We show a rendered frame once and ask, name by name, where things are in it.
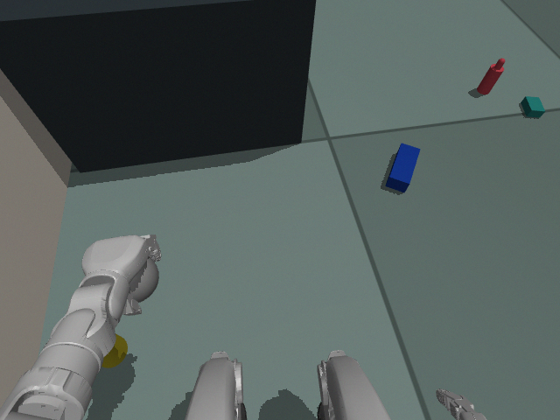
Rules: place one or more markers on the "left robot arm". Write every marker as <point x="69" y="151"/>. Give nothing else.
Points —
<point x="58" y="386"/>

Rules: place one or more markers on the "right robot hand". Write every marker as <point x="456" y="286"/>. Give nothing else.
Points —
<point x="459" y="406"/>

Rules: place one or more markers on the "left robot hand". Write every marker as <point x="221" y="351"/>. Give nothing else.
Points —
<point x="125" y="255"/>

